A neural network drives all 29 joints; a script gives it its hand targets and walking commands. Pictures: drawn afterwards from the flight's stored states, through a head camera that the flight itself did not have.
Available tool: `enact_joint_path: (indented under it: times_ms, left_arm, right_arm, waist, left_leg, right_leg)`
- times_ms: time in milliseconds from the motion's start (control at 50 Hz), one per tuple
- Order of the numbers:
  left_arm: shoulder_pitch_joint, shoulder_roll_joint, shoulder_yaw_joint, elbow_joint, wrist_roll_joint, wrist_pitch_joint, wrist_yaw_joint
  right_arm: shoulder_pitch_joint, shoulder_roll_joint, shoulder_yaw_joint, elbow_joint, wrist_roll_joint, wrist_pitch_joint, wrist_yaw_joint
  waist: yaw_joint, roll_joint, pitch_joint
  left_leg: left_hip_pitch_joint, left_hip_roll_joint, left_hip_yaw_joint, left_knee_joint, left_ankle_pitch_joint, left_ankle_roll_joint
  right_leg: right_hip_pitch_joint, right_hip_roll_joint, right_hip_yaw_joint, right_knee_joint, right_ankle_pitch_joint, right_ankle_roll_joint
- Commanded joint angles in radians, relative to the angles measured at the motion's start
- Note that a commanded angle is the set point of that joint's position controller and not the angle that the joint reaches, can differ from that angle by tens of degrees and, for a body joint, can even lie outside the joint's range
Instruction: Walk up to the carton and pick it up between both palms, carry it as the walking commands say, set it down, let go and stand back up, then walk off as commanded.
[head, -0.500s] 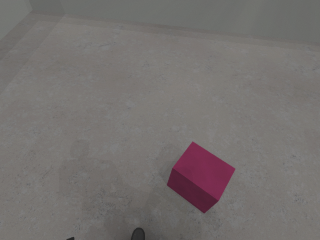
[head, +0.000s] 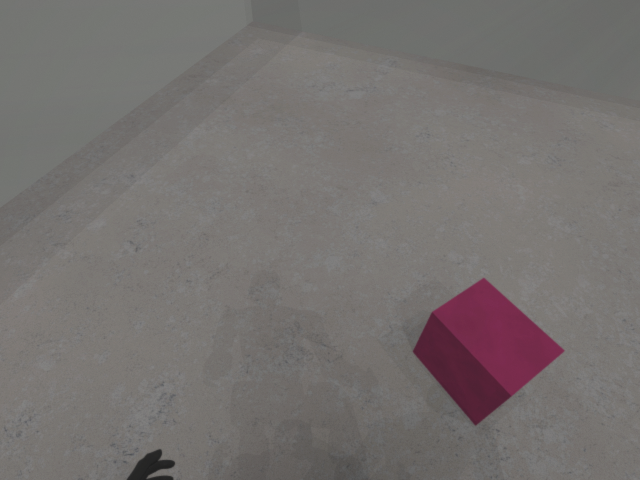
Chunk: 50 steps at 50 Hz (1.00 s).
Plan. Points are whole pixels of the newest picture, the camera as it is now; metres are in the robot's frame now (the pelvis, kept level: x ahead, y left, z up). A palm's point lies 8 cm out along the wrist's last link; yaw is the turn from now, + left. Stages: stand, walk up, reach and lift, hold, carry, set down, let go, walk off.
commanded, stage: walk off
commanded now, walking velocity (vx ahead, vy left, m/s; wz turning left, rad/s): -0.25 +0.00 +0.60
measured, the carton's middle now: (479, 351) +0.58 -0.48 -0.63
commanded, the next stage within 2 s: none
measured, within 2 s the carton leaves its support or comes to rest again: neither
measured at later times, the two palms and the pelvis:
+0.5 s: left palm out of the picture -0.08 +0.31 -0.12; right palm out of the picture +0.02 -0.22 -0.08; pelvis -0.13 +0.02 +0.02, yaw +16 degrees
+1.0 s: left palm out of the picture -0.27 +0.20 -0.08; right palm out of the picture -0.07 -0.29 -0.13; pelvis -0.26 -0.08 +0.01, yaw +34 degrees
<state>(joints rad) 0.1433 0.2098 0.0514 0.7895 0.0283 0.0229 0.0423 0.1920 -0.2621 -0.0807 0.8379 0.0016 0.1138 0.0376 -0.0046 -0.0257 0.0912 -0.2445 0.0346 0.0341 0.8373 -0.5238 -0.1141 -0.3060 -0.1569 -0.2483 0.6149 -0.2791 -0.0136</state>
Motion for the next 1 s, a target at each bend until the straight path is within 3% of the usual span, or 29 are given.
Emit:
enact_joint_path:
  times_ms: [0, 20, 40, 60, 80, 100, 120, 160, 200, 320, 500, 560, 580, 600, 620, 640, 660, 680, 700, 720, 740, 780, 820, 860, 920, 980]
  left_arm:
    - [0.054, 0.236, 0.076, -0.004, -0.019, -0.002, -0.012]
    - [0.065, 0.216, 0.072, 0.002, -0.033, -0.002, -0.024]
    - [0.099, 0.136, 0.058, -0.016, -0.040, 0.007, -0.043]
    - [-0.093, 0.095, 0.041, -0.100, -0.018, 0.027, -0.032]
    - [-0.145, 0.085, 0.030, -0.112, -0.013, 0.041, -0.030]
    - [-0.094, 0.105, 0.037, -0.077, -0.023, 0.044, -0.036]
    - [-0.026, 0.120, 0.046, -0.036, -0.020, 0.038, -0.041]
    - [0.031, 0.141, 0.056, -0.006, -0.003, 0.031, -0.042]
    - [0.022, 0.130, 0.052, -0.013, -0.003, 0.037, -0.044]
    - [-0.019, 0.122, 0.042, -0.054, -0.008, 0.062, -0.031]
    - [-0.001, 0.134, 0.048, -0.051, -0.037, 0.067, -0.017]
    - [0.068, 0.130, 0.052, -0.021, -0.049, 0.056, -0.014]
    - [0.108, 0.132, 0.056, -0.004, -0.049, 0.054, -0.008]
    - [0.175, 0.143, 0.062, 0.021, -0.044, 0.052, 0.000]
    - [0.214, 0.184, 0.075, 0.037, -0.030, 0.046, 0.012]
    - [0.147, 0.259, 0.086, 0.009, -0.022, 0.040, 0.020]
    - [-0.062, 0.292, 0.071, -0.092, -0.010, 0.036, 0.013]
    - [-0.111, 0.274, 0.068, -0.089, -0.001, 0.039, -0.001]
    - [-0.173, 0.177, 0.043, -0.102, -0.010, 0.031, -0.010]
    - [-0.229, 0.134, 0.027, -0.112, -0.009, 0.024, -0.010]
    - [-0.251, 0.133, 0.024, -0.130, -0.004, 0.021, -0.007]
    - [-0.160, 0.143, 0.026, -0.118, -0.012, 0.014, -0.002]
    - [-0.053, 0.158, 0.031, -0.089, -0.012, 0.012, 0.001]
    - [0.036, 0.183, 0.034, -0.063, -0.009, 0.007, 0.008]
    - [0.067, 0.205, 0.039, -0.051, -0.007, 0.003, 0.011]
    - [0.046, 0.204, 0.041, -0.051, -0.001, 0.001, 0.002]
  right_arm:
    - [0.106, -0.073, -0.018, -0.051, 0.011, -0.021, 0.005]
    - [0.125, -0.102, -0.025, -0.042, 0.000, -0.029, 0.001]
    - [0.136, -0.198, -0.039, -0.055, -0.010, -0.041, -0.007]
    - [0.188, -0.307, -0.064, -0.061, -0.022, -0.050, -0.015]
    - [0.164, -0.254, -0.051, -0.054, -0.035, -0.066, -0.025]
    - [0.062, -0.199, -0.027, -0.073, -0.034, -0.072, -0.035]
    - [-0.024, -0.182, -0.022, -0.099, -0.039, -0.071, -0.044]
    - [-0.007, -0.169, -0.018, -0.108, -0.017, -0.074, -0.052]
    - [0.038, -0.167, -0.017, -0.099, -0.008, -0.078, -0.042]
    - [0.114, -0.180, -0.018, -0.081, -0.010, -0.089, -0.044]
    - [0.066, -0.201, -0.029, -0.100, -0.026, -0.075, -0.029]
    - [0.021, -0.198, -0.034, -0.100, -0.026, -0.064, -0.022]
    - [0.008, -0.196, -0.034, -0.099, -0.023, -0.063, -0.022]
    - [-0.012, -0.196, -0.033, -0.105, -0.016, -0.064, -0.024]
    - [0.007, -0.169, -0.024, -0.105, -0.007, -0.072, -0.025]
    - [0.098, -0.108, -0.014, -0.084, 0.000, -0.073, -0.028]
    - [0.163, -0.094, -0.022, -0.070, -0.026, -0.070, -0.039]
    - [0.065, -0.172, -0.043, -0.077, -0.039, -0.057, -0.040]
    - [0.055, -0.192, -0.054, -0.065, -0.039, -0.046, -0.032]
    - [0.088, -0.177, -0.056, -0.045, -0.035, -0.040, -0.022]
    - [0.132, -0.161, -0.050, -0.019, -0.030, -0.034, -0.013]
    - [0.128, -0.146, -0.044, -0.013, -0.026, -0.030, -0.001]
    - [0.067, -0.139, -0.038, -0.034, -0.026, -0.031, 0.001]
    - [0.035, -0.132, -0.034, -0.041, -0.020, -0.026, -0.001]
    - [0.033, -0.118, -0.027, -0.039, -0.007, -0.019, -0.004]
    - [0.028, -0.102, -0.017, -0.048, 0.002, -0.017, -0.004]
  waist:
    - [-0.022, -0.157, -0.150]
    - [-0.039, -0.030, -0.116]
    - [-0.029, 0.292, -0.078]
    - [-0.118, 0.397, -0.052]
    - [-0.107, 0.323, -0.055]
    - [-0.042, 0.242, -0.038]
    - [0.006, 0.209, -0.073]
    - [0.007, 0.180, -0.149]
    - [-0.006, 0.151, -0.166]
    - [-0.035, 0.195, -0.154]
    - [-0.028, 0.231, -0.185]
    - [-0.009, 0.257, -0.194]
    - [0.004, 0.271, -0.195]
    - [0.037, 0.272, -0.198]
    - [0.050, 0.206, -0.198]
    - [0.000, -0.096, -0.202]
    - [-0.053, -0.173, -0.119]
    - [-0.031, -0.211, -0.071]
    - [-0.064, -0.122, -0.028]
    - [-0.104, -0.093, -0.014]
    - [-0.111, -0.085, -0.034]
    - [-0.057, -0.097, -0.050]
    - [0.000, -0.111, -0.051]
    - [0.037, -0.126, -0.068]
    - [0.050, -0.174, -0.095]
    - [0.046, -0.185, -0.115]
  left_leg:
    - [0.056, 0.003, 0.078, -0.367, 0.224, 0.053]
    - [0.141, 0.027, 0.008, -0.516, 0.351, 0.059]
    - [0.259, 0.269, -0.316, -0.558, 0.576, 0.109]
    - [0.060, 0.431, -0.419, -0.491, 1.028, 0.260]
    - [0.014, 0.390, -0.391, -0.493, 1.007, 0.285]
    - [0.015, 0.302, -0.288, -0.470, 0.944, 0.241]
    - [0.060, 0.237, -0.238, -0.437, 0.924, 0.209]
    - [0.121, 0.197, -0.216, -0.400, 1.003, 0.199]
    - [0.145, 0.187, -0.238, -0.406, 0.940, 0.197]
    - [0.203, 0.180, -0.368, -0.431, 0.856, 0.206]
    - [0.079, 0.154, -0.534, -0.569, 0.481, 0.206]
    - [-0.015, 0.111, -0.524, -0.638, 0.391, 0.160]
    - [-0.042, 0.096, -0.521, -0.661, 0.356, 0.131]
    - [-0.095, 0.059, -0.484, -0.672, 0.291, 0.076]
    - [-0.190, -0.028, -0.401, -0.615, 0.196, 0.004]
    - [-0.271, -0.114, -0.286, -0.260, 0.053, 0.011]
    - [-0.361, -0.202, -0.200, 0.043, -0.100, 0.003]
    - [-0.303, -0.113, -0.170, 0.257, -0.047, 0.013]
    - [-0.235, -0.111, -0.184, 0.390, 0.041, 0.029]
    - [-0.222, -0.112, -0.176, 0.481, 0.100, 0.044]
    - [-0.236, -0.111, -0.152, 0.545, 0.147, 0.040]
    - [-0.297, -0.109, -0.119, 0.587, 0.171, 0.013]
    - [-0.371, -0.097, -0.116, 0.516, 0.147, -0.015]
    - [-0.399, -0.091, -0.120, 0.403, 0.109, -0.037]
    - [-0.351, -0.072, -0.087, 0.273, 0.049, -0.047]
    - [-0.240, -0.033, -0.031, 0.154, -0.011, -0.031]
  right_leg:
    - [0.164, -0.203, 0.126, -0.060, 0.498, -0.092]
    - [0.032, -0.158, 0.063, 0.044, 0.289, -0.018]
    - [-0.310, -0.029, 0.013, 0.286, -0.296, 0.066]
    - [-0.322, 0.052, 0.172, 0.435, -0.400, 0.076]
    - [-0.301, 0.040, 0.246, 0.535, -0.345, 0.068]
    - [-0.314, 0.042, 0.265, 0.574, -0.260, 0.060]
    - [-0.315, 0.058, 0.265, 0.614, -0.193, 0.053]
    - [-0.291, 0.086, 0.252, 0.688, -0.112, 0.056]
    - [-0.301, 0.105, 0.249, 0.718, -0.075, 0.057]
    - [-0.314, 0.140, 0.267, 0.571, -0.086, 0.073]
    - [-0.056, 0.211, 0.291, 0.211, -0.195, 0.070]
    - [0.122, 0.242, 0.269, 0.012, -0.177, 0.042]
    - [0.190, 0.248, 0.258, -0.094, -0.151, 0.027]
    - [0.298, 0.240, 0.236, -0.249, -0.059, 0.011]
    - [0.420, 0.191, 0.247, -0.359, -0.039, -0.011]
    - [0.379, -0.092, 0.526, -0.427, -0.198, -0.054]
    - [0.146, -0.299, 0.632, -0.423, -0.073, -0.119]
    - [-0.099, -0.325, 0.530, -0.463, -0.023, -0.197]
    - [-0.183, -0.203, 0.442, -0.447, 0.008, -0.154]
    - [-0.188, -0.123, 0.349, -0.400, 0.098, -0.109]
    - [-0.131, -0.076, 0.287, -0.362, 0.173, -0.089]
    - [0.000, -0.073, 0.266, -0.325, 0.247, -0.121]
    - [0.152, -0.093, 0.279, -0.289, 0.307, -0.144]
    - [0.289, -0.120, 0.297, -0.251, 0.378, -0.145]
    - [0.365, -0.153, 0.303, -0.232, 0.394, -0.151]
    - [0.307, -0.175, 0.270, -0.223, 0.394, -0.168]
